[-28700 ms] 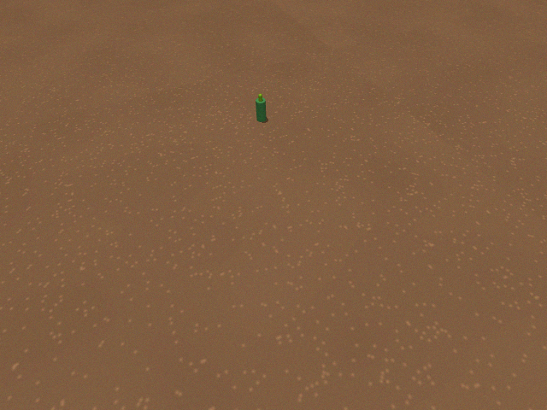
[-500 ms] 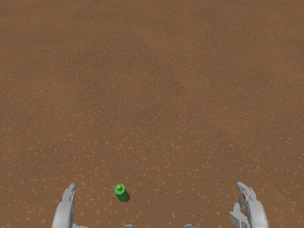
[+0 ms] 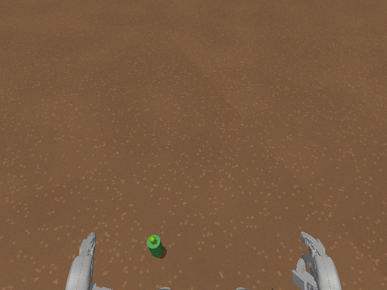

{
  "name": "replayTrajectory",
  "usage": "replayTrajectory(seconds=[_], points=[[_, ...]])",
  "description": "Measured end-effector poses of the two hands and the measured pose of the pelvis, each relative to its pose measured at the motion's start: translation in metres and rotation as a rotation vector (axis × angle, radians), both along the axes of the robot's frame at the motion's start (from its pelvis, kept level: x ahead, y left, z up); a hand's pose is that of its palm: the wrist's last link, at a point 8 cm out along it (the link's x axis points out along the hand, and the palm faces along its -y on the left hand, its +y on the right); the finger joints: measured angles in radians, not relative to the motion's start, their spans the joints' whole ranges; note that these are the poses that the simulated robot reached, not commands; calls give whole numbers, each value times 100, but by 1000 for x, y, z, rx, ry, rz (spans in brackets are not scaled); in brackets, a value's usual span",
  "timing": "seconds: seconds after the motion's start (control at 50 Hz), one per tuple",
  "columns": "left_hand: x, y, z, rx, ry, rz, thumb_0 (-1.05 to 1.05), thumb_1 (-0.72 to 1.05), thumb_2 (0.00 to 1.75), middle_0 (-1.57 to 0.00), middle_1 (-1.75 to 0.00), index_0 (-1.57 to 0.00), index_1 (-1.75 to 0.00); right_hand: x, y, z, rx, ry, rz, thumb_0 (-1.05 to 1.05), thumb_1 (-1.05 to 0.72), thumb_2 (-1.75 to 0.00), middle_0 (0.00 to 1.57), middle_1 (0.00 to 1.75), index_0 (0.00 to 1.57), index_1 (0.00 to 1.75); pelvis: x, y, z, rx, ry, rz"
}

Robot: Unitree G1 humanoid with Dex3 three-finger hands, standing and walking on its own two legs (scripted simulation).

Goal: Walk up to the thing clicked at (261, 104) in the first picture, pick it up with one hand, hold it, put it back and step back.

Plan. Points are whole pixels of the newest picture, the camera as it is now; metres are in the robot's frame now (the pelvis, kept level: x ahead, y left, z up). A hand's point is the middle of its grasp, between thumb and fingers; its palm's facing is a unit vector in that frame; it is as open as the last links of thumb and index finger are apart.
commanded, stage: stand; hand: left
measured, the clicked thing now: (154, 244) +0.41 +0.20 -0.64
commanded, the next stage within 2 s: none
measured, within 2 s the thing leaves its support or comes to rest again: neither
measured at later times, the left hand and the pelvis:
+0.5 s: hand out of the picture +0.13 +0.22 -0.10, palm faces -0.02 -0.95 -0.33, open 8.1 cm; pelvis -0.01 +0.00 +0.02, yaw +0 degrees
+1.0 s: hand out of the picture +0.03 +0.25 -0.10, palm faces +0.01 -0.94 -0.35, open 7.4 cm; pelvis -0.02 +0.01 +0.05, yaw +1 degrees
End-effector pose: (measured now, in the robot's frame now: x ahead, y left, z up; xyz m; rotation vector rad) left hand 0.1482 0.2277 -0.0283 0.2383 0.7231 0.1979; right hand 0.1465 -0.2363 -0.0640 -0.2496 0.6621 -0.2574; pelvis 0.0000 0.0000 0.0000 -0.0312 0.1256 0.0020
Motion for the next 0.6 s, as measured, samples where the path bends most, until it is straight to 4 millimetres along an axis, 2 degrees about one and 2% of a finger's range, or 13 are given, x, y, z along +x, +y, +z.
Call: replayTrajectory(seconds=[0.06, 0.14, 0.32, 0.38, 0.46, 0.6], points=[[0, 0, 0, 2, 0, 2, -1, -48, 10, -9, -10, -9, -10, 1, -1, 0, 0, 0, 0, 1, -90, -90, 21, 30, 20, 30, 0, 0, 0, 0, 0, 1], [1, -1, 1, 4, -2, 1, -1, -33, 25, -14, -18, -13, -18, 1, -2, 0, 2, -2, 0, 1, -90, -90, 21, 30, 20, 30, 0, -1, 0, 1, -3, 1], [-1, -4, -2, 12, -3, -21, 0, 25, 71, -19, -28, -19, -28, -1, -5, -1, -14, 18, 26, 1, -91, -90, 21, 30, 20, 30, -3, -4, 1, 6, -18, 2], [-3, 6, -20, 41, 46, -88, 0, 47, 79, -20, -29, -19, -29, -8, -12, -13, -41, 170, 120, 0, -91, -90, 21, 30, 20, 30, -7, -5, 6, 23, -60, 5], [-18, 25, -37, 38, 140, -84, 0, 68, 85, -20, -30, -20, -29, -25, -26, -17, -29, 302, 120, 1, -90, -90, 21, 30, 20, 30, -8, -5, 13, 34, -89, 6], [-56, 54, -46, 46, 299, -15, 1, 85, 88, -20, -30, -20, -30, -58, -45, -13, -27, 421, 48, 1, -91, -90, 21, 30, 20, 30, -4, 2, 26, 30, -127, 6]])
